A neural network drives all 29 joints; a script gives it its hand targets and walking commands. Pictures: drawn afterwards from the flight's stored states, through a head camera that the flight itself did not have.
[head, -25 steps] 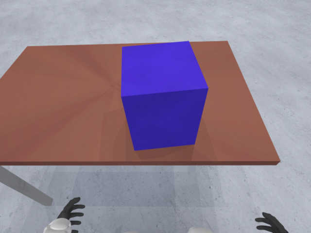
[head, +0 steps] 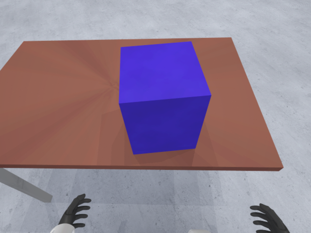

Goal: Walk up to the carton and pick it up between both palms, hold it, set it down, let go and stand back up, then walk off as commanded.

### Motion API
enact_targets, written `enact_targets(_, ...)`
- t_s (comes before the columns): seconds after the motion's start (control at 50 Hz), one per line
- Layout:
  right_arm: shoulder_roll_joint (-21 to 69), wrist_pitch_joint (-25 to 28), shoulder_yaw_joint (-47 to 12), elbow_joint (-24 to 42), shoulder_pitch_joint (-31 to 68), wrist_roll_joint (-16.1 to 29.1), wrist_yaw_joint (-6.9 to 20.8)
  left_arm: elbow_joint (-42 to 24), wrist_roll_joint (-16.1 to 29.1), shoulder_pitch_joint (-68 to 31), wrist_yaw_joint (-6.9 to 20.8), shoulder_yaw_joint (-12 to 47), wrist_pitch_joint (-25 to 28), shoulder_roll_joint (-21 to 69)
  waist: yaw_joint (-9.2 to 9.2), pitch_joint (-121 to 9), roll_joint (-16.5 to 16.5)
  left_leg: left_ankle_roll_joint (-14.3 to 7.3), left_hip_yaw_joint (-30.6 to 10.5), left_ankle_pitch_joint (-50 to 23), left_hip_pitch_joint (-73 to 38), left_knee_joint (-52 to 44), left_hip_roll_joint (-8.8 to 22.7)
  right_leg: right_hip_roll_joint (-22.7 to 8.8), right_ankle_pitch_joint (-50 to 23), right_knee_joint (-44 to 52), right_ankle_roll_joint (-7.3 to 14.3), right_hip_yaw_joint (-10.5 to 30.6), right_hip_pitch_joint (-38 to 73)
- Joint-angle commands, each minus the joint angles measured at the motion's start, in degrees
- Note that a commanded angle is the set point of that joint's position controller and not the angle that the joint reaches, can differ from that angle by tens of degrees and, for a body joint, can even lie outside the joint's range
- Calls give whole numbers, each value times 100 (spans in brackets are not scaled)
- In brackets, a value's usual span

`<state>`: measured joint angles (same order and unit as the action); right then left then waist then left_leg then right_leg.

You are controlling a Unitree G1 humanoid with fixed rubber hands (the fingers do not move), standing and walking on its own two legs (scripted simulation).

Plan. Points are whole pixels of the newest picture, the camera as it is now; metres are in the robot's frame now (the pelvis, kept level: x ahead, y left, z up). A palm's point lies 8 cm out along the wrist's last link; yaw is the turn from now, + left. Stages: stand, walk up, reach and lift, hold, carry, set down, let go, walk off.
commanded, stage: reach and lift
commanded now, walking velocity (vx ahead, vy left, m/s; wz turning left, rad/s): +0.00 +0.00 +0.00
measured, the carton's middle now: (160, 101) +0.47 +0.01 +0.04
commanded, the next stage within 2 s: none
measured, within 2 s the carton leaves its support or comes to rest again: neither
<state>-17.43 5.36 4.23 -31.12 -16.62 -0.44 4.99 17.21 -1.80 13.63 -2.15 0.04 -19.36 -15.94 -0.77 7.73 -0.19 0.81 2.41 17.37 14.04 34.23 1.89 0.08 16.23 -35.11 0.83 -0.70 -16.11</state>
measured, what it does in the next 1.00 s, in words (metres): stands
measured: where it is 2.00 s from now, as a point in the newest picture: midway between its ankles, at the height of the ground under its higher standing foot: outside the picture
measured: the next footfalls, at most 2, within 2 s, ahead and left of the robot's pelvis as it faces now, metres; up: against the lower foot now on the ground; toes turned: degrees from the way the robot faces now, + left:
none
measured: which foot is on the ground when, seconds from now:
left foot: down 0.00-1.00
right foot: down 0.00-1.00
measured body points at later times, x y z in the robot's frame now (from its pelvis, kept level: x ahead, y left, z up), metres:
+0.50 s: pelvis -0.03 -0.02 +0.01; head -0.01 -0.01 +0.46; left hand +0.16 +0.22 -0.02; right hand +0.14 -0.25 -0.01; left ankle +0.01 +0.13 -0.73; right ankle +0.03 -0.11 -0.73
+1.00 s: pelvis -0.01 -0.01 +0.01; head +0.01 -0.01 +0.46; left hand +0.20 +0.22 +0.03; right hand +0.19 -0.23 +0.03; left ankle +0.01 +0.13 -0.73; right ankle +0.03 -0.11 -0.73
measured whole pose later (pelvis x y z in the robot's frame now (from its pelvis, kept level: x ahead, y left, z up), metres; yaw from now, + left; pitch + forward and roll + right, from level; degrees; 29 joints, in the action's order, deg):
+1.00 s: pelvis -0.01 -0.01 +0.01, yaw +0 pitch -4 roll +2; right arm -8.8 -0.6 4.2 4.6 -23.3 7.0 1.9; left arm -3.7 11.8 18.5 -6.2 0.0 -5.4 -13.9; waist 1.8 6.5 -1.7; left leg 1.4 2.4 11.6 9.3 24.7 1.1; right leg -0.3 13.0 -30.0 1.7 -0.5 -13.4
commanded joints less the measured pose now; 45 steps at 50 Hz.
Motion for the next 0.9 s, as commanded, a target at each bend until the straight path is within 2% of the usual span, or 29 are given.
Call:
enact_targets(0.0,-467,437,282,1318,-288,352,-148,-1097,377,185,-192,-455,752,-523,170,-1694,-597,-87,338,-1430,-886,-1283,-321,152,-2309,1371,-45,53,1449)
enact_targets(0.08,-241,325,237,1633,-626,352,-255,-1121,476,392,-166,-543,903,-599,211,-1453,-604,-173,403,-1106,-809,-1499,-370,53,-1826,1594,-118,156,1508)
enact_targets(0.14,-89,209,211,1940,-704,329,-323,-1214,575,410,-167,-598,982,-635,258,-1276,-542,-204,407,-889,-772,-1614,-384,-17,-1195,1760,-144,230,1387)
enact_targets(0.2,99,72,178,2381,-616,304,-371,-1429,759,230,-197,-625,1055,-679,290,-1157,-515,-231,397,-522,-644,-1664,-390,-123,-266,1925,-151,407,1200)
enact_targets(0.3,301,-188,92,3365,-509,426,-496,-1990,1084,-184,-254,-643,1073,-814,283,-1127,-834,-186,309,-269,-1278,-1157,-580,-626,1283,2342,128,796,-1)
enact_targets(0.4,318,-511,23,3849,-390,574,-549,-2332,1205,-381,-344,-619,901,-840,384,-1083,-719,-104,176,-415,-1929,-882,-585,-875,1913,2582,382,939,-839)
enact_targets(0.48,220,-751,86,3926,-299,698,-516,-2478,1200,-378,-419,-541,695,-705,416,-981,-462,-74,76,-301,-2068,-1014,-517,-810,1876,2562,442,822,-954)
enact_targets(0.54,166,-839,237,3995,-202,742,-452,-2717,1246,-330,-490,-381,638,-538,358,-1053,-168,-91,-10,33,-1784,-1335,-397,-568,1363,2305,383,595,-552)
enact_targets(0.58,66,-849,325,3995,-153,752,-390,-2828,1205,-273,-540,-259,702,-366,328,-1106,185,-205,-81,648,-875,-1774,-153,-191,648,1895,242,324,389)
enact_targets(0.6,9,-845,370,3953,-105,762,-344,-2850,1176,-235,-565,-173,775,-263,306,-1152,515,-334,-133,1058,-22,-2145,70,133,77,1540,93,161,1267)
enact_targets(0.62,-89,-817,358,3917,-81,815,-309,-2875,1097,-178,-562,-125,870,-146,294,-1245,799,-476,-179,1266,747,-2403,242,357,-428,1217,-13,72,2110)
enact_targets(0.64,-103,-768,296,3902,-123,857,-291,-2885,1042,-80,-539,-82,966,-45,271,-1319,864,-540,-171,1158,1172,-2483,297,416,-778,1070,-54,68,2650)
enact_targets(0.68,14,-624,193,4048,-231,896,-260,-3032,1102,54,-512,-1,1172,16,289,-1524,700,-517,-117,761,1190,-2347,228,363,-930,1131,-48,145,2815)
enact_targets(0.74,221,-438,131,4326,-325,965,-255,-3207,1323,143,-526,121,1411,-19,323,-1701,392,-343,-44,169,554,-2067,40,216,-803,1386,2,228,2207)
enact_targets(0.8,467,-310,37,4577,-338,930,-303,-3184,1580,192,-520,181,1623,-161,343,-1760,-114,-134,59,-619,-354,-1744,-241,-1,-503,1716,46,323,1323)
enact_targets(0.84,517,-255,-13,4696,-336,961,-339,-3159,1633,177,-516,218,1725,-180,346,-1719,-223,-111,38,-760,-546,-1720,-279,-26,-513,1764,25,345,1116)
enact_targets(0.88,537,-218,-95,4766,-369,1024,-363,-3214,1642,182,-522,275,1795,-153,371,-1699,-174,-107,15,-790,-564,-1724,-267,-12,-529,1757,30,352,1096)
